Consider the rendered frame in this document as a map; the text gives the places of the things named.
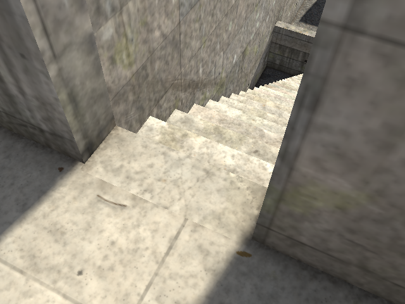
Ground stairs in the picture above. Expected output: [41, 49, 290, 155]
[137, 74, 303, 187]

